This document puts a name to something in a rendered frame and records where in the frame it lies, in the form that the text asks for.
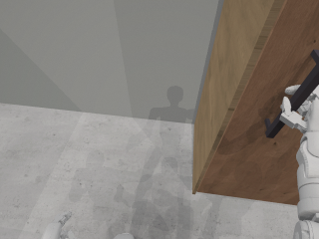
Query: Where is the right robot forearm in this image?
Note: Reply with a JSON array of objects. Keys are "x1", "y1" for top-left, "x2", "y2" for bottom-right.
[{"x1": 296, "y1": 131, "x2": 319, "y2": 223}]

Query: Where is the right robot upper arm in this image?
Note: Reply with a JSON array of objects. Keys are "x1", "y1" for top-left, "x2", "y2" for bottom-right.
[{"x1": 292, "y1": 220, "x2": 319, "y2": 239}]

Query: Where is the wardrobe door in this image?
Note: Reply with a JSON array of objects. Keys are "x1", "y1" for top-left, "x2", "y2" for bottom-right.
[{"x1": 197, "y1": 0, "x2": 319, "y2": 206}]

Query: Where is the handle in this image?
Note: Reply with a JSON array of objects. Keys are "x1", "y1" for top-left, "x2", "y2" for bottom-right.
[{"x1": 264, "y1": 49, "x2": 319, "y2": 138}]

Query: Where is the left robot hand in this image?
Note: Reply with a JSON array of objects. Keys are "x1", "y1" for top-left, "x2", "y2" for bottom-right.
[{"x1": 41, "y1": 211, "x2": 78, "y2": 239}]

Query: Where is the right robot hand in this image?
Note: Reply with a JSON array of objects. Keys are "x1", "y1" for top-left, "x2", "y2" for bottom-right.
[{"x1": 280, "y1": 85, "x2": 319, "y2": 134}]

